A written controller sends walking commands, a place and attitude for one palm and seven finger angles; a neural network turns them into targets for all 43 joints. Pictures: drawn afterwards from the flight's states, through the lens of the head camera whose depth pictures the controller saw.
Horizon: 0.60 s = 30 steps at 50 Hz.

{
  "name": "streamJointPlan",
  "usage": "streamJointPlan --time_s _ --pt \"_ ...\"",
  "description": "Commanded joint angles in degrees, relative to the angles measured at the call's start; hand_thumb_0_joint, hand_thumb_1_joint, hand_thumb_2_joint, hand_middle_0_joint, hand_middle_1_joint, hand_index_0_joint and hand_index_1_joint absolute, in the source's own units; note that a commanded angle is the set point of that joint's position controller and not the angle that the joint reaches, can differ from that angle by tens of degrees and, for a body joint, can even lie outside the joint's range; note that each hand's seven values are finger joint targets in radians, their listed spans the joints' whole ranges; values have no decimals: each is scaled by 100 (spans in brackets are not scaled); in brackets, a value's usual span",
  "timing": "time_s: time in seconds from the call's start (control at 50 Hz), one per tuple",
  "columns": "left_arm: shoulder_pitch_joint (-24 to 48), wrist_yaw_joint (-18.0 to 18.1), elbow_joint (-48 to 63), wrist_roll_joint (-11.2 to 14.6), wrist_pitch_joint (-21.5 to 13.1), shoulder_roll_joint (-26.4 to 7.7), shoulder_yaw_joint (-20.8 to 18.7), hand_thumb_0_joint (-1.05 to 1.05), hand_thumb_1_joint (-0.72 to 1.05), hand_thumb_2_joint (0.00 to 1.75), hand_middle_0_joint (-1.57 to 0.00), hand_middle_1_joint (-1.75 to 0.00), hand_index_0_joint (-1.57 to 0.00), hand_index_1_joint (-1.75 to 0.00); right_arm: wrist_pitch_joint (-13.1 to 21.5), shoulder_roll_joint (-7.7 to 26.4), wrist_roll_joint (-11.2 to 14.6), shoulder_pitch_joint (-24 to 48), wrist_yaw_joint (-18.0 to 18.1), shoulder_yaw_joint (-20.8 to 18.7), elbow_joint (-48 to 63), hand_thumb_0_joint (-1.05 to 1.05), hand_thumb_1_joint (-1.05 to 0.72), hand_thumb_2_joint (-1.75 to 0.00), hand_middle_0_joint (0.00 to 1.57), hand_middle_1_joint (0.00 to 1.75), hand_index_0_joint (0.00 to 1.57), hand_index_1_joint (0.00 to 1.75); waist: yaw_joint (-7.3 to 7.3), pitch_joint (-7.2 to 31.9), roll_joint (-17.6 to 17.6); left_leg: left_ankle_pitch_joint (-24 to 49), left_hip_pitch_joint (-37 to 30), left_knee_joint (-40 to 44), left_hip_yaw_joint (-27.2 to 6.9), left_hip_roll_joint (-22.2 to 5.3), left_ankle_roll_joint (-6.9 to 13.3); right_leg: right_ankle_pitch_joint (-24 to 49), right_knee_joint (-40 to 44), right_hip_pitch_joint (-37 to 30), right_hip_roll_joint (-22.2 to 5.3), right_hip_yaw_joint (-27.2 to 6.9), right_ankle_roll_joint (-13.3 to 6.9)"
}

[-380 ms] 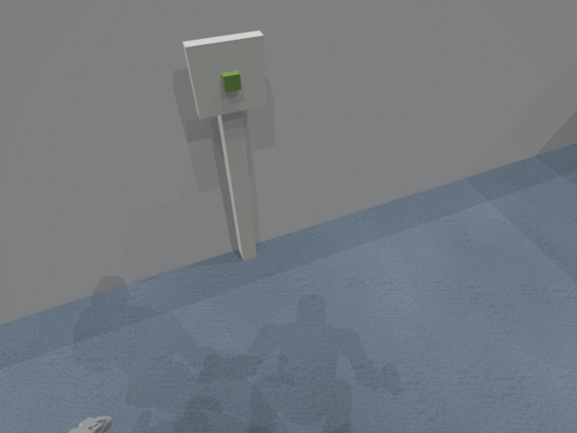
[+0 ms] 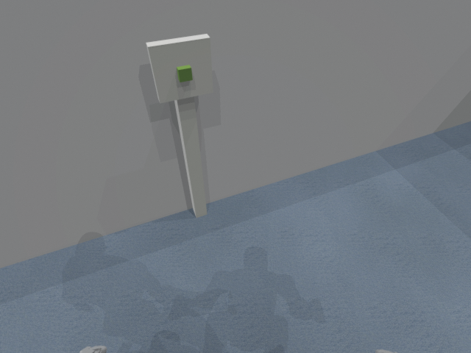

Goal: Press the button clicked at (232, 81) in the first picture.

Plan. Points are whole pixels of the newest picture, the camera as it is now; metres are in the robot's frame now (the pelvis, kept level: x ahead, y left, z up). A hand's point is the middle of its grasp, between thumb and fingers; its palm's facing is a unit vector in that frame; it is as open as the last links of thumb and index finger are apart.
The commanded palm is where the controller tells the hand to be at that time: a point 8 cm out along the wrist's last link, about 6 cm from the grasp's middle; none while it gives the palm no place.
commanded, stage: stand and wait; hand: left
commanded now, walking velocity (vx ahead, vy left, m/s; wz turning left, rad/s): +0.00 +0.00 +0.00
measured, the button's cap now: (184, 73) +0.85 +0.21 +0.04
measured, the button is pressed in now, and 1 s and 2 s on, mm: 0 0 0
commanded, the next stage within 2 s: look at it before walking up in 0.60 s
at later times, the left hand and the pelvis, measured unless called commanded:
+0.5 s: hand out of the picture +0.06 +0.23 -0.15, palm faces -0.03 -0.94 -0.33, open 7.4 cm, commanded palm none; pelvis -0.02 -0.01 +0.00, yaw +0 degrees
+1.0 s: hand out of the picture +0.05 +0.23 -0.16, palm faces -0.04 -0.95 -0.32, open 7.4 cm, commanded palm none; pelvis -0.02 -0.01 +0.00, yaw -1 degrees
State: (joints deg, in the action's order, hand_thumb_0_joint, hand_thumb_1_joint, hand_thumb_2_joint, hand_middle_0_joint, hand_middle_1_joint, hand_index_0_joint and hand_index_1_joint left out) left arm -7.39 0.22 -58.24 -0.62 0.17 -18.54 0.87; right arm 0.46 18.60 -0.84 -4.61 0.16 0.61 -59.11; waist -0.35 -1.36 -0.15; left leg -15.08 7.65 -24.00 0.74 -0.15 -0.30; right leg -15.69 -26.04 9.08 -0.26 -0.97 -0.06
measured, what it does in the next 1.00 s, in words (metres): stands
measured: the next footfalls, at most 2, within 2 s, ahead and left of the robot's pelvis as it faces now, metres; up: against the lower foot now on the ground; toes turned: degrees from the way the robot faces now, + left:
none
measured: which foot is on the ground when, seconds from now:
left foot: down 0.00-1.00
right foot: down 0.00-1.00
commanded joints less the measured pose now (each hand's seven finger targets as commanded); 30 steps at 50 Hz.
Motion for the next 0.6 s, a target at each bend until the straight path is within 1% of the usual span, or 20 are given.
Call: streamJointPlan --time_s 0.0,0.06,0.08,0.1,0.18,0.22,0.26,0.28,0.32,0.36,0.38,0.4,0.44,0.52,0.58 --pt "178 80 329 4 -156 -1207 -294 0 90 90 -20 -30 -20 -30 114 1114 11 220 94 -284 286 0 -90 -90 20 30 20 30 30 498 -55 1489 -186 257 -425 -599 200 1791 371 -118 -630 -498 -201" --pt "165 80 256 13 -162 -1207 -293 0 90 90 -20 -30 -20 -30 109 1117 12 174 94 -267 200 0 -90 -90 20 30 20 30 39 475 18 1356 -173 314 -410 -607 176 1735 445 -140 -644 -548 -213" --pt "153 80 231 12 -167 -1207 -292 0 90 90 -20 -30 -20 -30 112 1103 17 144 94 -262 164 0 -90 -90 20 30 20 30 40 487 -44 1357 -167 321 -416 -609 173 1757 458 -172 -646 -551 -213" --pt "128 82 204 12 -168 -1203 -287 0 90 90 -20 -30 -20 -30 103 1101 19 150 93 -264 138 0 -90 -90 20 30 20 30 33 425 -6 1289 -169 326 -408 -607 168 1704 495 -118 -644 -574 -217" --pt "129 80 103 19 -174 -1196 -290 0 90 90 -20 -30 -20 -30 106 1102 22 60 93 -248 30 0 -90 -90 20 30 20 30 40 394 1 1199 -132 402 -413 -619 148 1634 555 -163 -645 -598 -222" --pt "110 81 73 18 -178 -1193 -288 0 90 90 -20 -30 -20 -30 97 1089 22 39 91 -246 -8 0 -90 -90 20 30 20 30 40 357 -52 1078 -129 418 -399 -622 136 1518 607 -112 -648 -620 -225" --pt "85 81 44 22 -177 -1180 -284 0 90 90 -20 -30 -20 -30 101 1078 24 12 90 -235 -58 0 -90 -90 20 30 20 30 36 357 5 1029 -121 450 -412 -623 134 1444 649 -124 -649 -648 -226" --pt "102 80 29 22 -180 -1192 -285 0 90 90 -20 -30 -20 -30 99 1077 23 11 89 -236 -75 0 -90 -90 20 30 20 30 39 322 -20 1023 -109 463 -410 -625 127 1436 662 -114 -644 -652 -228" --pt "126 79 20 16 -176 -1194 -280 0 90 90 -20 -30 -20 -30 87 1085 25 -19 85 -231 -91 0 -90 -90 20 30 20 30 51 213 -99 880 -50 496 -417 -618 120 1233 723 -24 -636 -669 -223" --pt "121 71 7 16 -171 -1181 -275 0 90 90 -20 -30 -20 -30 87 1079 15 -31 80 -229 -118 0 -90 -90 20 30 20 30 42 161 -37 762 -22 524 -430 -607 117 977 785 45 -623 -706 -219" --pt "112 70 3 14 -175 -1175 -279 0 90 90 -20 -30 -20 -30 92 1074 12 -43 80 -230 -118 0 -90 -90 20 30 20 30 40 176 -22 785 -40 525 -426 -612 118 981 797 49 -628 -709 -223" --pt "114 74 10 10 -176 -1181 -280 0 90 90 -20 -30 -20 -30 87 1063 20 -76 77 -230 -123 0 -90 -90 20 30 20 30 48 217 -80 781 -49 521 -432 -615 118 961 798 24 -624 -705 -219" --pt "113 72 3 13 -182 -1181 -276 0 90 90 -20 -30 -20 -30 97 1070 14 -82 77 -227 -141 0 -90 -90 20 30 20 30 45 242 -36 848 -56 521 -436 -620 114 1046 790 12 -628 -707 -222" --pt "120 72 6 7 -184 -1161 -280 0 90 90 -20 -30 -20 -30 98 1057 16 -88 74 -237 -140 0 -90 -90 20 30 20 30 44 208 -86 825 -51 523 -433 -622 113 1000 817 58 -623 -716 -212" --pt "120 69 4 8 -185 -1152 -280 0 90 90 -20 -30 -20 -30 105 1059 13 -98 73 -235 -150 0 -90 -90 20 30 20 30 49 210 -31 845 -48 544 -435 -626 107 1009 819 57 -613 -724 -214"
